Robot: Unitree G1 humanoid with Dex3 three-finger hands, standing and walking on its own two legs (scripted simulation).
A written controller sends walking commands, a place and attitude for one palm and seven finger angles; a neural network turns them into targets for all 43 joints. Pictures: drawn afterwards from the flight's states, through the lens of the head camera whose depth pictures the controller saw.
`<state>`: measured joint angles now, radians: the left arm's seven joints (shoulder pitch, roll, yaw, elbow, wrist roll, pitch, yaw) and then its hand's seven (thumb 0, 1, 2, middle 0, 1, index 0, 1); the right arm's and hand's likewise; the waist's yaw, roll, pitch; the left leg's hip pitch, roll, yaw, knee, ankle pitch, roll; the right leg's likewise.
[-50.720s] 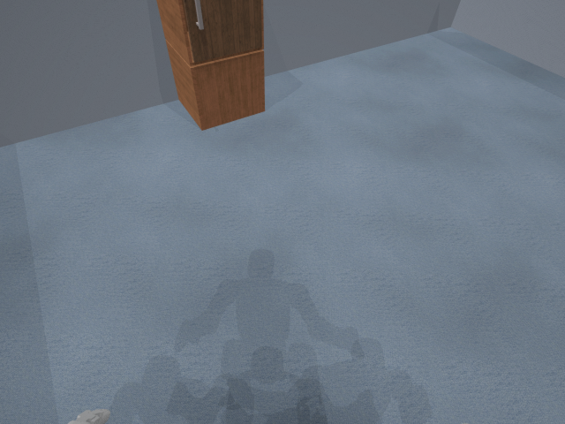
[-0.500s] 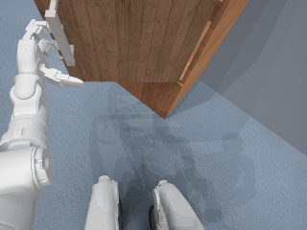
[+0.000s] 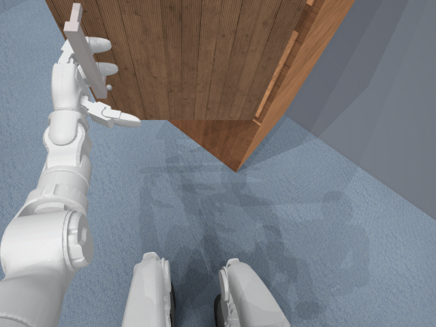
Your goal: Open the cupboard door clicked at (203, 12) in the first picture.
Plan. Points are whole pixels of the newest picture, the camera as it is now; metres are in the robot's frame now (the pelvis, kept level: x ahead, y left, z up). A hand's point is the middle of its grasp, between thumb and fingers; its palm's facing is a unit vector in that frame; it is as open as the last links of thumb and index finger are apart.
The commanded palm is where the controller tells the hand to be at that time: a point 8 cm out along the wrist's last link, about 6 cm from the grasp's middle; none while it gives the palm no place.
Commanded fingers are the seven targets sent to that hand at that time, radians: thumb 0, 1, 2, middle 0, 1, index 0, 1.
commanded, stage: slide the fingers in behind the handle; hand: left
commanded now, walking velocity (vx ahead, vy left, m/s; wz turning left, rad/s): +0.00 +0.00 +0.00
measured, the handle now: (90, 56) +0.57 +0.19 +0.06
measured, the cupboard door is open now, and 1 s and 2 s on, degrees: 42 42 72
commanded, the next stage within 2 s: close the thumb around the handle in 0.32 s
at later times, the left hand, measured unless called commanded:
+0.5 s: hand (105, 90) +0.52 +0.16 +0.04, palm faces +0.03 -1.00 -0.02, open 13.9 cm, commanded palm +0.49 +0.19 +0.04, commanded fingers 0.00 -0.22 0.42 -0.32 -1.23 -0.32 -1.23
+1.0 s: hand (107, 87) +0.52 +0.16 +0.04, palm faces +0.04 -1.00 -0.02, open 6.2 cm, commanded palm +0.50 +0.19 +0.04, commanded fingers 0.00 0.90 0.90 -0.40 -1.35 -0.40 -1.35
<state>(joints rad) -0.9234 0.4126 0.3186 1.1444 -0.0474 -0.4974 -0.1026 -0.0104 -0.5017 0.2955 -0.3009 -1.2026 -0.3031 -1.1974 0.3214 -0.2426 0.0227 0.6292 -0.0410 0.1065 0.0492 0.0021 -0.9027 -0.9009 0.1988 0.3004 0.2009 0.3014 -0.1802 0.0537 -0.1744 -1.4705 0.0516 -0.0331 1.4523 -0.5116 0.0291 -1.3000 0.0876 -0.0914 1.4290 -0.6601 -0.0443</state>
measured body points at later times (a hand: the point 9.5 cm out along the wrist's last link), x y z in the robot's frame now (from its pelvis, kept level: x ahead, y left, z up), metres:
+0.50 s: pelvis +0.00 +0.00 +0.00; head +0.16 +0.03 +0.42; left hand +0.51 +0.22 +0.05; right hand +0.03 -0.26 -0.11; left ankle +0.07 +0.10 -0.58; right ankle +0.00 -0.10 -0.58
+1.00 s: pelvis +0.00 +0.00 +0.00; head +0.17 +0.03 +0.42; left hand +0.52 +0.22 +0.04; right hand +0.02 -0.26 -0.11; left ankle +0.07 +0.10 -0.58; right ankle +0.00 -0.10 -0.58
